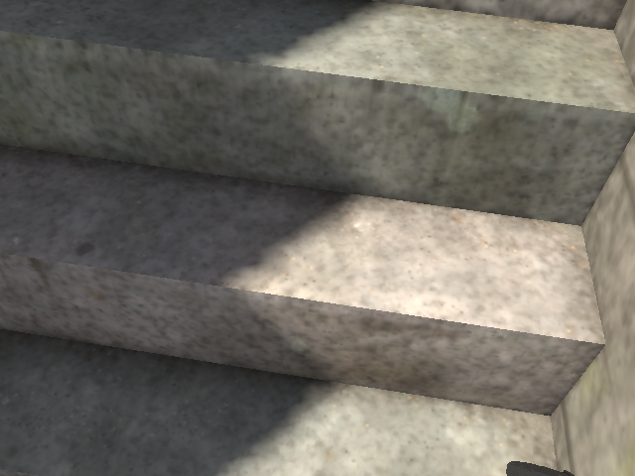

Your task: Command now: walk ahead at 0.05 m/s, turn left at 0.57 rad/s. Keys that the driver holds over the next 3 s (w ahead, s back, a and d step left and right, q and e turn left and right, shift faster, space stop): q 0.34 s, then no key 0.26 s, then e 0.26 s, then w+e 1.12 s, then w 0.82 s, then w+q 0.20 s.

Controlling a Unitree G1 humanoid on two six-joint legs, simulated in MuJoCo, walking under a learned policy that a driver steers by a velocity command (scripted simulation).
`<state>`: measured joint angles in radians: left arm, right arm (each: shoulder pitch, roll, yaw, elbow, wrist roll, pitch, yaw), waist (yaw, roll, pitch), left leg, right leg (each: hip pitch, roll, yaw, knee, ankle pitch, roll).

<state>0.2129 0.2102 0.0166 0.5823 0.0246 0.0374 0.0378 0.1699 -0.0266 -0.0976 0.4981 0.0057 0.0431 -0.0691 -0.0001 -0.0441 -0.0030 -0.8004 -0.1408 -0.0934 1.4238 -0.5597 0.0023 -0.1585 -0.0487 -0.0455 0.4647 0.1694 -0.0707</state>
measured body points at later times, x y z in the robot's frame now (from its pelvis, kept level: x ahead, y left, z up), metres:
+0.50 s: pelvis -0.04 +0.20 -0.14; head -0.04 +0.25 +0.31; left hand +0.10 +0.50 -0.23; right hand +0.17 -0.01 -0.20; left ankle +0.00 +0.29 -0.84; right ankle -0.11 +0.01 -0.62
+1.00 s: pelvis -0.02 +0.32 -0.09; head -0.06 +0.35 +0.35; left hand -0.08 +0.54 -0.25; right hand +0.23 +0.12 -0.13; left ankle +0.00 +0.30 -0.83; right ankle -0.07 +0.15 -0.68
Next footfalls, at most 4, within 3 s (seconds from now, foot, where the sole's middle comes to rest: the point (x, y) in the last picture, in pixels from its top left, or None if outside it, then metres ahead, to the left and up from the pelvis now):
0.04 right None -0.09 -0.16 -0.88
0.34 left None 0.04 0.30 -0.88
1.06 right None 0.00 0.24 -0.88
1.34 left None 0.06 0.58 -0.88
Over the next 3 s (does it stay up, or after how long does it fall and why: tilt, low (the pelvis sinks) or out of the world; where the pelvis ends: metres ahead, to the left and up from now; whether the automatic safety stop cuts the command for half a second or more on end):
stays up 0.44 0.09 0.32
